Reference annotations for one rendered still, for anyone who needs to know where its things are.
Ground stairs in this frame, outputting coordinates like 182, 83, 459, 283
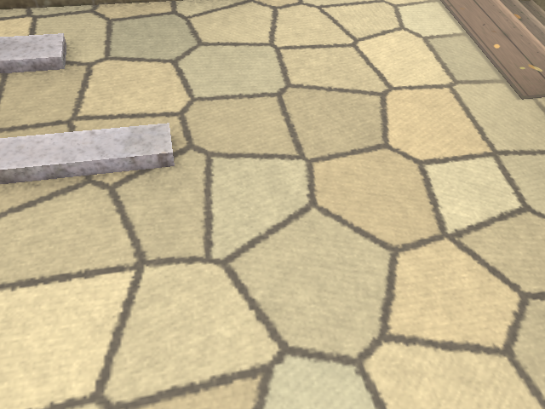
500, 0, 545, 46

